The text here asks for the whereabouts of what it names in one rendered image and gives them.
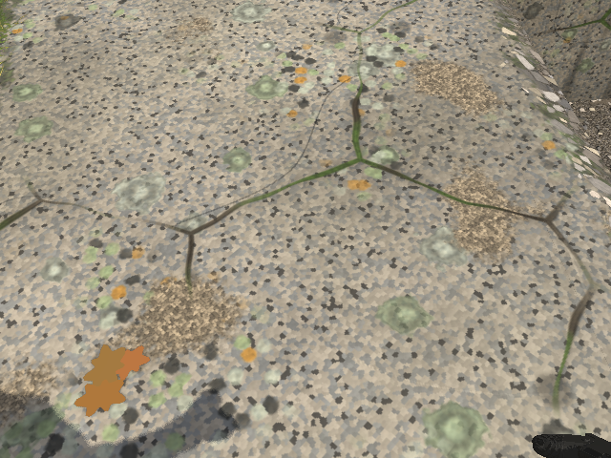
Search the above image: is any right robot hand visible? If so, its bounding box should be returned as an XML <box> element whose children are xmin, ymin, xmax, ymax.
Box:
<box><xmin>532</xmin><ymin>433</ymin><xmax>611</xmax><ymax>458</ymax></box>

